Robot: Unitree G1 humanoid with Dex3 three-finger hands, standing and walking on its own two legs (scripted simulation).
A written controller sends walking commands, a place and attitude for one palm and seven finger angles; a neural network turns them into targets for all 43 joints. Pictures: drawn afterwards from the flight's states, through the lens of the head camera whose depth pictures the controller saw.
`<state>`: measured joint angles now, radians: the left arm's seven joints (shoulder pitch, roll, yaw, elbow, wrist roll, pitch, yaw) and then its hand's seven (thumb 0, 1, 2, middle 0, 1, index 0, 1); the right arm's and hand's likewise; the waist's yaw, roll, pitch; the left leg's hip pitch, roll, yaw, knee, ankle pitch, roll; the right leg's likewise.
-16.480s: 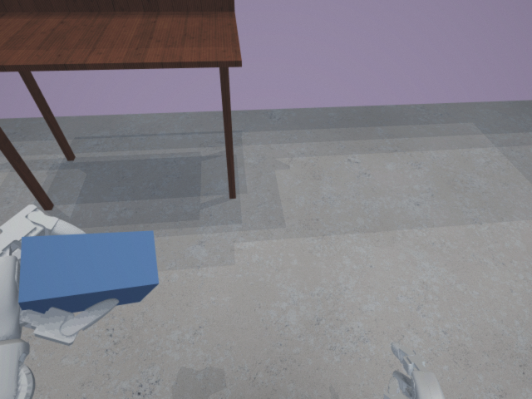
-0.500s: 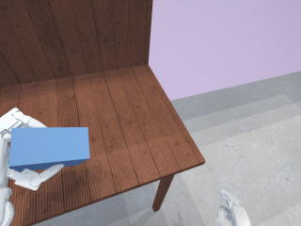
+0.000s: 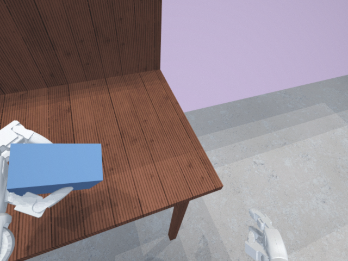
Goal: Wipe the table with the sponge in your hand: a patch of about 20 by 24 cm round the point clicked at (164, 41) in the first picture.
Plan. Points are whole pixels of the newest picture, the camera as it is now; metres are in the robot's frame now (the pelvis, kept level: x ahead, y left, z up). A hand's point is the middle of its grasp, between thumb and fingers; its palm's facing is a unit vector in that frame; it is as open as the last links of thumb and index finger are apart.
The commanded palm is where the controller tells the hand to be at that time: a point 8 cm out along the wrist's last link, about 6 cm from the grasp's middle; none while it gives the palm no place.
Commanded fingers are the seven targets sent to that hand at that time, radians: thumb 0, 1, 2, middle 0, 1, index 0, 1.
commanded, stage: shuffle to correct the standing spot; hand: left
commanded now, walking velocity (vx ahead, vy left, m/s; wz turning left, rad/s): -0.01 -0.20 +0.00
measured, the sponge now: (70, 169) +0.24 +0.21 +0.13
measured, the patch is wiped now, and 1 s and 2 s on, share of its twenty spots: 0.00 0.00 0.00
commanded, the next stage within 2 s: come to a stop and stand still in 1.40 s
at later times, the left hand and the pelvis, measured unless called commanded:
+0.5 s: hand (76, 168) +0.23 +0.19 +0.15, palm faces +0.31 -0.86 -0.41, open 10.1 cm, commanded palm +0.17 +0.23 +0.17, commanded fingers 0.00 0.10 1.30 -1.20 -1.60 -1.20 -1.60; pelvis +0.01 -0.05 -0.01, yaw +0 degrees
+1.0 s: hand (67, 173) +0.22 +0.20 +0.16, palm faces +0.33 -0.85 -0.41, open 10.1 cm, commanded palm +0.16 +0.24 +0.17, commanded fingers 0.00 0.10 1.30 -1.20 -1.60 -1.20 -1.60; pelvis +0.00 -0.04 -0.01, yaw +0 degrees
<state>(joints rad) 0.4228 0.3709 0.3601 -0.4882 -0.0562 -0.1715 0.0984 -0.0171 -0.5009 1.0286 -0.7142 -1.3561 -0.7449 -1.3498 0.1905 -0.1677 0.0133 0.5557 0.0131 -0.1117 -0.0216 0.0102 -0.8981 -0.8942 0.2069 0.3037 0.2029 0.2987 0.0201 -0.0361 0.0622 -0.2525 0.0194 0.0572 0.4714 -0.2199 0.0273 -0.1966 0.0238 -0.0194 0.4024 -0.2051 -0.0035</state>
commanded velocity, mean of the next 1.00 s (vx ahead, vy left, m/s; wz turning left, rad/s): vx -0.05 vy -0.19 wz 0.00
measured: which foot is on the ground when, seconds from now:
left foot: down 0.00-1.00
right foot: down 0.00-1.00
